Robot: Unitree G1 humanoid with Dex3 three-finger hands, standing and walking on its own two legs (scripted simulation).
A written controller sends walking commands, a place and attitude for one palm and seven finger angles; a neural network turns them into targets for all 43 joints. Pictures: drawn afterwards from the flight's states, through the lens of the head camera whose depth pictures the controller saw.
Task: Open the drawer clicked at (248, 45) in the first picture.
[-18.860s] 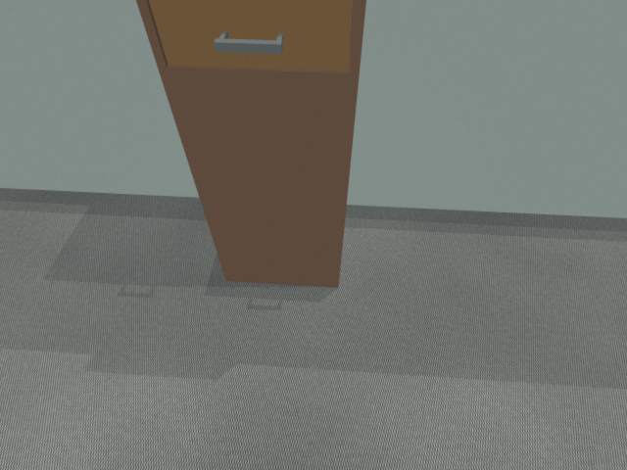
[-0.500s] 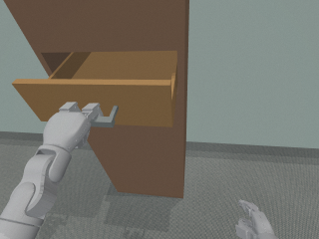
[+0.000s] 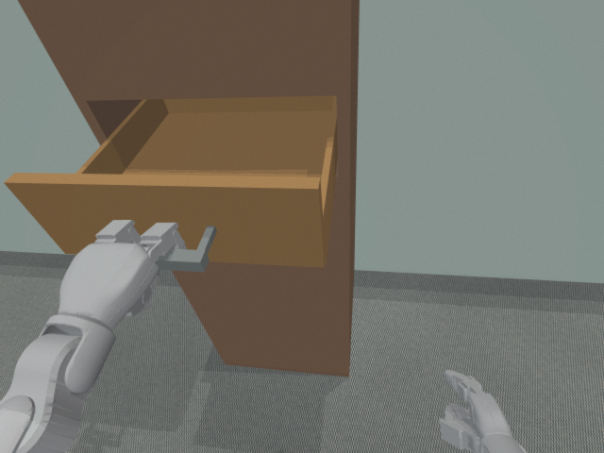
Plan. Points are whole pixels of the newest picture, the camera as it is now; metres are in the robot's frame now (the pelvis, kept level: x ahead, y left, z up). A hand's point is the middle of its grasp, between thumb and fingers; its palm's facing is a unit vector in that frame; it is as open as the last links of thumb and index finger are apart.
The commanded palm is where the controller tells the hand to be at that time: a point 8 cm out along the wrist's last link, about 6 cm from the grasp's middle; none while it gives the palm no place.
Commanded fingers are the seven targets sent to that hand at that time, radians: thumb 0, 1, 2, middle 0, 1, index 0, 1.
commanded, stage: pull the drawer open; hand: left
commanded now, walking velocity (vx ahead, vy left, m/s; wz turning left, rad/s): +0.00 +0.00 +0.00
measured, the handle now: (160, 245) +0.31 +0.21 +0.16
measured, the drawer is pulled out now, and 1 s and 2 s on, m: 0.20 0.30 0.30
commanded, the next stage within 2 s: open the thumb to release the handle in 1.14 s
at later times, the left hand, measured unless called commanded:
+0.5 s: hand (120, 337) +0.20 +0.22 +0.13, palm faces +0.07 -0.09 -0.99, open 5.4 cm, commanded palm +0.15 +0.23 +0.19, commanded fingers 0.00 0.90 0.90 -0.40 -1.35 -0.40 -1.35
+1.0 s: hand (96, 381) +0.15 +0.22 +0.13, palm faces +0.06 -0.08 -1.00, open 5.4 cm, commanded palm +0.10 +0.24 +0.19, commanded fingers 0.00 0.90 0.90 -0.40 -1.35 -0.40 -1.35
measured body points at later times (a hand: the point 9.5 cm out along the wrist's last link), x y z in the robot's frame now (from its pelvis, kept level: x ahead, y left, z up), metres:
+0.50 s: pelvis +0.00 +0.00 +0.00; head -0.01 -0.04 +0.45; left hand +0.19 +0.22 +0.19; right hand +0.22 -0.20 -0.09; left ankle -0.01 +0.12 -0.74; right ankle -0.01 -0.12 -0.74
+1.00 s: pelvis +0.00 +0.00 -0.01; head -0.01 -0.04 +0.44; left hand +0.14 +0.22 +0.19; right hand +0.22 -0.20 -0.09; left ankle -0.01 +0.12 -0.74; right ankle -0.01 -0.12 -0.74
